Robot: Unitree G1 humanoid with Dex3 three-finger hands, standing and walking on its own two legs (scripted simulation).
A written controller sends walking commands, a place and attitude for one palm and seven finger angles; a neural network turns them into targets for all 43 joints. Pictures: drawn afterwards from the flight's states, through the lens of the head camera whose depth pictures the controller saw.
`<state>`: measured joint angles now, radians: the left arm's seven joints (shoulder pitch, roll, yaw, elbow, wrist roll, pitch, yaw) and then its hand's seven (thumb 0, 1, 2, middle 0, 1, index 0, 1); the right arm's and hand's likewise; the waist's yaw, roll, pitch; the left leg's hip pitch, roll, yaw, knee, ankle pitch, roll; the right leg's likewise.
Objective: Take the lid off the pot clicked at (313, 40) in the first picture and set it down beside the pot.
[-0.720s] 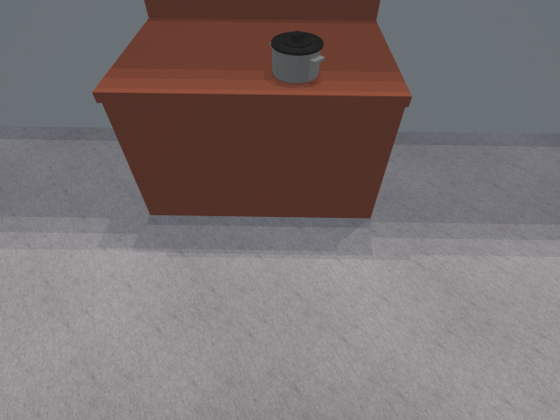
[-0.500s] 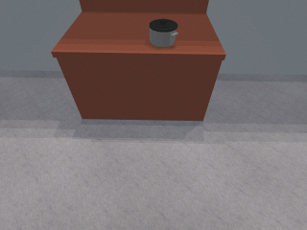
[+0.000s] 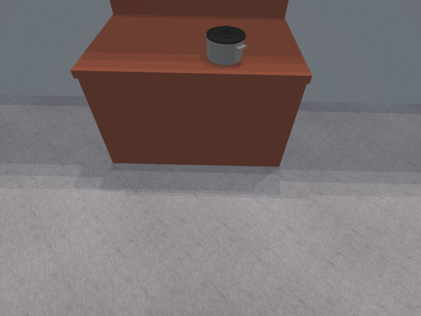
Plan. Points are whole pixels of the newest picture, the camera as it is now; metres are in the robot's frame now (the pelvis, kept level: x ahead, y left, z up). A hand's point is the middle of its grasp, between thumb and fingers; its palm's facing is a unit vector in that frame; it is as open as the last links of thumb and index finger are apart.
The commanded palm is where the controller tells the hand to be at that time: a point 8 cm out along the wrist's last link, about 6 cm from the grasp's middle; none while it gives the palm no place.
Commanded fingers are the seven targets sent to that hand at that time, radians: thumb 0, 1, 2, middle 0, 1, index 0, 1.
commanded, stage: look at it before walking up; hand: left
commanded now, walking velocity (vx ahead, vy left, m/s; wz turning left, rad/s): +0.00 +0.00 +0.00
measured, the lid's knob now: (226, 29) +1.25 +0.01 +0.01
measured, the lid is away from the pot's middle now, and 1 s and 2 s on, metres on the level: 0.00 0.00 0.00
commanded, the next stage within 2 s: walk to a spot facing it in 0.02 s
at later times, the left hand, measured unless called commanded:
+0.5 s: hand out of the picture +0.09 +0.17 -0.18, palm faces -0.13 -0.97 -0.22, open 7.4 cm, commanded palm none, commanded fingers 0.00 0.90 0.90 -0.20 -0.30 -0.20 -0.30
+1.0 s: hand (178, 281) +0.24 +0.10 -0.19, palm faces -0.14 -0.98 -0.15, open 7.4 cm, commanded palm none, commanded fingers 0.00 0.90 0.90 -0.20 -0.30 -0.20 -0.30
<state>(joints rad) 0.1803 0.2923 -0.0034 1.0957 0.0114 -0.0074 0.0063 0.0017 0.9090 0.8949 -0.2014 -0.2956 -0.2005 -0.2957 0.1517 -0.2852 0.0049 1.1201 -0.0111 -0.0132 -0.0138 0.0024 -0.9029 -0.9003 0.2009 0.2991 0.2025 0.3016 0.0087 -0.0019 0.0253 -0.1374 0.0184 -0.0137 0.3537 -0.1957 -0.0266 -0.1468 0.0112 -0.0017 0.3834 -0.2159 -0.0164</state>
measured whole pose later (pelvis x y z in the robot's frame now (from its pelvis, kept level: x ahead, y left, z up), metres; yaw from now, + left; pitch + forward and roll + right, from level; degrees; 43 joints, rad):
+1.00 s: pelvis +0.27 -0.07 -0.01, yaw -16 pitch +0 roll -1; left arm 0.46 0.13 0.03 1.08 0.03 -0.07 0.02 0.00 0.91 0.89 -0.20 -0.30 -0.20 -0.30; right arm 0.09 -0.15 -0.05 0.96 -0.02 -0.04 0.02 0.00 -0.91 -0.90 0.20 0.30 0.20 0.30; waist 0.07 -0.01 0.02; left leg -0.55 0.08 0.09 0.72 -0.19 0.01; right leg 0.07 0.04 0.01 0.32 -0.39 -0.03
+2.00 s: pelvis +0.50 -0.10 -0.02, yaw -7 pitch +0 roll -2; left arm 0.21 0.25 0.09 0.95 0.02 0.07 0.03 0.00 0.92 0.90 -0.20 -0.30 -0.20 -0.30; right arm 0.21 -0.19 -0.06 0.92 -0.03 0.01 -0.01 0.00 -0.91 -0.90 0.20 0.30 0.20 0.30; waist 0.00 -0.06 0.04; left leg -0.32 0.03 0.08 0.65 -0.33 0.05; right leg -0.48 -0.10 -0.09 1.04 -0.46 0.05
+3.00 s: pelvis +0.65 -0.11 -0.01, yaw +0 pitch +0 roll +1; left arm 0.43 0.14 0.05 1.14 0.02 -0.02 0.02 0.00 0.91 0.89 -0.20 -0.30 -0.20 -0.30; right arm 0.15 -0.10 -0.02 1.00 -0.02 -0.07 -0.02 0.00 -0.91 -0.90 0.20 0.30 0.20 0.30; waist 0.05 -0.06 0.04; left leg -0.26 -0.01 0.11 0.54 -0.28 0.05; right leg -0.30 -0.05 -0.03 1.05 -0.48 -0.03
